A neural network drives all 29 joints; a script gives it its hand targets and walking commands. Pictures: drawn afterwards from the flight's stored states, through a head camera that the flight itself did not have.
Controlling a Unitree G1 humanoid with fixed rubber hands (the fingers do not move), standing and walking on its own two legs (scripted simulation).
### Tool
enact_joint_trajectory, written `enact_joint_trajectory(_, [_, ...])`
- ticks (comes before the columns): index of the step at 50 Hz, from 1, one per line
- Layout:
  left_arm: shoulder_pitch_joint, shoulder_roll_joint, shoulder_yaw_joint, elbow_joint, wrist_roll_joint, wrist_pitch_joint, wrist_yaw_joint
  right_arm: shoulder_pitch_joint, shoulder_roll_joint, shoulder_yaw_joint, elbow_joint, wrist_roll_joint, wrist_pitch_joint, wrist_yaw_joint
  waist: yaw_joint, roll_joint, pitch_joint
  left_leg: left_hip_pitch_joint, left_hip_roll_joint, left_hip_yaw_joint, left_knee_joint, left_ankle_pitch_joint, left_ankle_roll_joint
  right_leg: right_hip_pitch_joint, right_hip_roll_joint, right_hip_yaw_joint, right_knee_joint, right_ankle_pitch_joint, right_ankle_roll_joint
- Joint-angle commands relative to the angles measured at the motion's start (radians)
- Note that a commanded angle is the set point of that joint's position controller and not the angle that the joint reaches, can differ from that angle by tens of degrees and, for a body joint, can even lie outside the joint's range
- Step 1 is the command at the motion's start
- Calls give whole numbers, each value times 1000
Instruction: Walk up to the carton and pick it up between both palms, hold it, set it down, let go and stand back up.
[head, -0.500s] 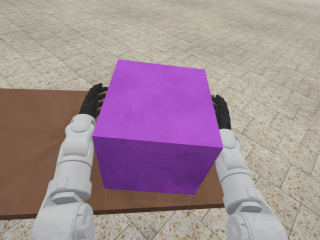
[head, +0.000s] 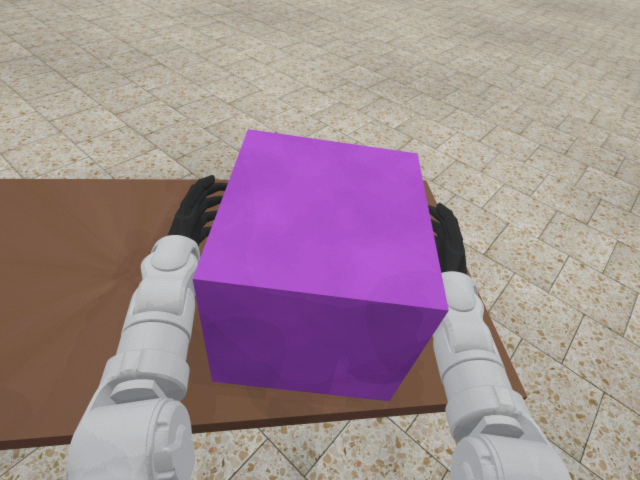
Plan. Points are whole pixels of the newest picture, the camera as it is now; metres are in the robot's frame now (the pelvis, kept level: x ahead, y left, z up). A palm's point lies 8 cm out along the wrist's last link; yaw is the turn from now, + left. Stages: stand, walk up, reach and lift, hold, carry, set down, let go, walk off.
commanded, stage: set down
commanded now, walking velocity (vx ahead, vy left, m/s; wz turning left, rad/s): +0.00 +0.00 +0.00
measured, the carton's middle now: (318, 264) +0.40 -0.02 +0.06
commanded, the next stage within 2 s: none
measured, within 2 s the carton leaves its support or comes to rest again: rests again in 0.70 s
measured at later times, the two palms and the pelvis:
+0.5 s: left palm (190, 244) +0.41 +0.15 +0.09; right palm (443, 279) +0.36 -0.18 +0.08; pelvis +0.00 +0.00 +0.00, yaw +0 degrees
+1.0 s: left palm (192, 258) +0.41 +0.15 +0.06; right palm (439, 288) +0.35 -0.18 +0.06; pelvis -0.01 +0.00 +0.00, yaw +0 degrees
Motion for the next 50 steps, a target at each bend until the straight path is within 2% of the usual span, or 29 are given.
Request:
enact_joint_trajectory(1, [-557,-560,-274,-77,-5,-56,-98,-671,500,339,-188,-35,-105,107,11,80,-524,332,-43,47,37,302,-38,45,42,-73,31,472,47])
enact_joint_trajectory(5, [-579,-555,-259,-58,4,-74,-100,-670,513,314,-160,-52,-115,108,7,90,-513,321,-44,50,29,264,-32,23,39,-67,23,436,45])
enact_joint_trajectory(8, [-595,-569,-271,-53,-1,-94,-98,-671,511,287,-146,-74,-132,108,-5,99,-533,329,-39,52,35,285,-44,20,41,-74,19,434,40])
enact_joint_trajectory(9, [-595,-561,-267,-48,-2,-103,-96,-678,506,287,-155,-79,-141,110,2,90,-556,336,-37,48,39,297,-42,10,44,-80,26,438,40])
enact_joint_trajectory(10, [-607,-561,-265,-31,3,-108,-95,-673,500,270,-138,-89,-145,110,-13,97,-544,331,-36,47,34,282,-43,10,41,-76,19,424,38])
enact_joint_trajectory(12, [-613,-574,-271,-32,4,-124,-91,-675,511,268,-135,-101,-157,113,-5,105,-566,336,-33,48,35,286,-45,3,43,-80,22,421,36])
enact_joint_trajectory(16, [-613,-580,-273,7,0,-155,-88,-670,517,252,-127,-119,-181,117,-17,90,-588,332,-29,41,36,288,-48,-1,42,-82,14,413,34])
enact_joint_trajectory(19, [-595,-585,-266,27,14,-171,-84,-670,519,252,-111,-129,-193,120,-4,112,-596,332,-26,43,38,318,-49,-16,42,-86,19,429,29])
enact_joint_trajectory(20, [-594,-577,-268,29,8,-177,-80,-658,517,251,-104,-129,-198,121,-1,95,-608,328,-23,38,40,320,-51,0,45,-83,20,432,27])
enact_joint_trajectory(25, [-577,-582,-247,82,25,-192,-81,-653,536,246,-88,-138,-208,123,-4,87,-563,305,-26,46,38,301,-44,-2,38,-75,19,437,29])
enact_joint_trajectory(26, [-579,-582,-245,85,25,-198,-82,-652,539,245,-80,-145,-212,122,5,81,-578,299,-25,48,32,301,-40,5,42,-77,20,442,32])
enact_joint_trajectory(27, [-571,-585,-233,101,37,-201,-83,-641,541,248,-60,-144,-210,122,0,97,-551,295,-26,47,29,287,-40,3,40,-74,17,430,32])
enact_joint_trajectory(28, [-568,-576,-231,91,36,-208,-84,-638,532,247,-74,-142,-216,125,12,88,-564,296,-26,47,29,303,-37,7,40,-78,23,438,33])
enact_joint_trajectory(33, [-582,-566,-223,97,37,-242,-78,-630,551,247,-53,-147,-237,123,10,82,-568,281,-29,54,34,308,-36,6,41,-69,25,463,36])
enact_joint_trajectory(36, [-590,-580,-245,89,41,-274,-72,-626,564,251,-42,-159,-262,123,17,109,-608,285,-24,54,47,343,-43,-7,40,-70,35,487,30])
enact_joint_trajectory(38, [-611,-579,-251,94,33,-296,-63,-641,568,257,-43,-155,-273,124,24,107,-637,282,-19,51,61,363,-46,-16,39,-65,37,491,27])
enact_joint_trajectory(41, [-607,-585,-253,125,38,-312,-61,-619,564,240,-1,-167,-280,122,2,109,-619,274,-21,51,58,344,-48,-34,38,-69,30,465,23])
enact_joint_trajectory(43, [-601,-568,-241,151,41,-321,-64,-608,567,240,20,-172,-281,120,7,89,-599,260,-20,53,54,316,-36,-36,33,-66,32,462,30])
enact_joint_trajectory(44, [-594,-585,-238,161,41,-326,-66,-606,580,232,25,-180,-281,119,0,86,-592,258,-21,50,47,303,-36,-40,31,-65,33,459,30])
enact_joint_trajectory(49, [-591,-571,-227,194,49,-349,-63,-587,566,198,71,-197,-294,125,1,114,-585,260,-14,49,45,291,-45,-78,37,-66,20,397,14])
enact_joint_trajectory(50, [-596,-574,-218,214,52,-352,-63,-593,559,185,79,-201,-293,126,-1,105,-570,252,-12,49,42,270,-39,-89,30,-60,17,381,12])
